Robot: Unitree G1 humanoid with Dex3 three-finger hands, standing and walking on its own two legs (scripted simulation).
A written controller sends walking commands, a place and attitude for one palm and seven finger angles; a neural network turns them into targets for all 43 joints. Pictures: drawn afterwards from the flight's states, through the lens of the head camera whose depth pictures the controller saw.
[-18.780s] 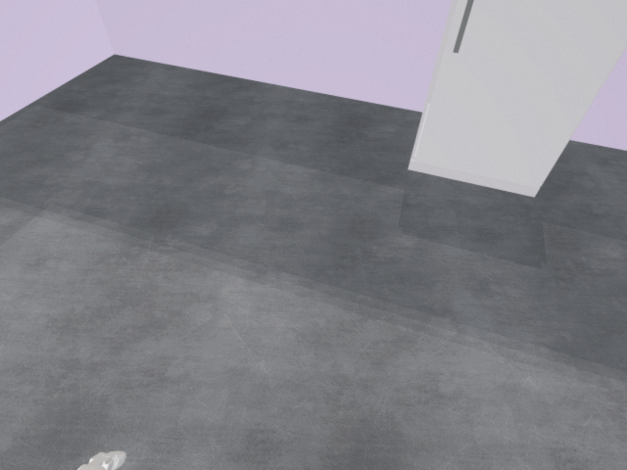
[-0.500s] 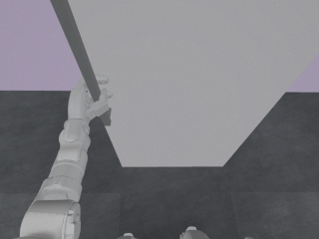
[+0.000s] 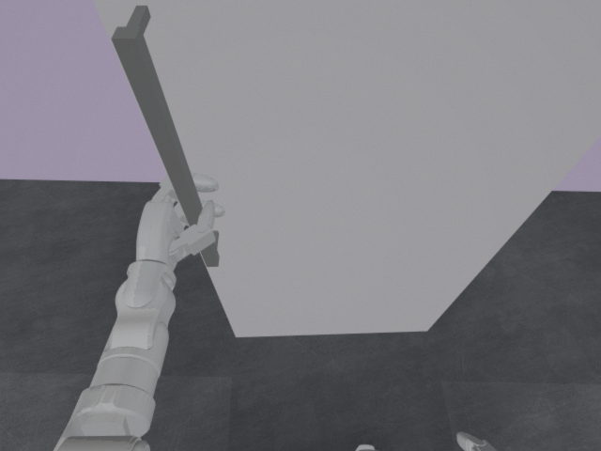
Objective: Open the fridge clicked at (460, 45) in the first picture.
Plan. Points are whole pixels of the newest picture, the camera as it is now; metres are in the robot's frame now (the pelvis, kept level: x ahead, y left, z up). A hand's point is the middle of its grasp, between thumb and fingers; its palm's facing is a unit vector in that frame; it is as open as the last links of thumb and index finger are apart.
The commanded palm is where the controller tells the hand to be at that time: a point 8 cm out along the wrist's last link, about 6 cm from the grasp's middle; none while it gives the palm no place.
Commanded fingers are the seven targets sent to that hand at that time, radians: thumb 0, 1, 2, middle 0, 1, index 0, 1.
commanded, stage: pull the door a little, standing still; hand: left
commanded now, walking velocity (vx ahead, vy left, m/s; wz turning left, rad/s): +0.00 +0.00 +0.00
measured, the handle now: (187, 174) +0.44 +0.16 +0.12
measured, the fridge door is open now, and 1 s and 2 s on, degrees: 3 27 54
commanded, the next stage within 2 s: walk backward, drawing the door open in 0.18 s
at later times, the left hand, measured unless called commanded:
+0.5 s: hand (214, 313) +0.27 +0.11 +0.07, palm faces -0.06 -0.99 -0.12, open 5.5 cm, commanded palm +0.24 +0.17 +0.07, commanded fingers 0.00 0.90 0.90 -0.45 -1.40 -0.45 -1.40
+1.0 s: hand (254, 404) +0.18 +0.06 +0.07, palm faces +0.12 -0.98 -0.18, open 5.6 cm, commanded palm +0.14 +0.10 +0.07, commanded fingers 0.00 0.90 0.90 -0.45 -1.40 -0.45 -1.40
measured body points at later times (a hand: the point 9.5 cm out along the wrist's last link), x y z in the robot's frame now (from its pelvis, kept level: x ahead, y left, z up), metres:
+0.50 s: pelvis -0.01 +0.01 +0.03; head +0.00 -0.01 +0.48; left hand +0.27 +0.16 +0.08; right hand +0.14 -0.23 -0.07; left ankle -0.05 +0.11 -0.70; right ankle +0.00 -0.13 -0.70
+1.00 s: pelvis -0.08 -0.09 +0.03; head -0.07 -0.12 +0.48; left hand +0.16 +0.11 +0.08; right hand +0.08 -0.31 -0.09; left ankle -0.05 +0.11 -0.70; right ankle +0.00 -0.13 -0.70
